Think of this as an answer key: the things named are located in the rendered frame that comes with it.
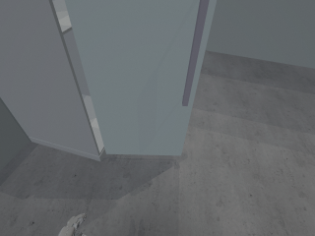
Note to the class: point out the handle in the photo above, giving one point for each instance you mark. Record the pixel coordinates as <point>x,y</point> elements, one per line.
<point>198,32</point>

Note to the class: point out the left robot hand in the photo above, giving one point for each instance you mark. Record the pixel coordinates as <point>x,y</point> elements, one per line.
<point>72,225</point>

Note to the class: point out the fridge door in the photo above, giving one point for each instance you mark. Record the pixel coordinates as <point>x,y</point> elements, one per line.
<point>135,55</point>

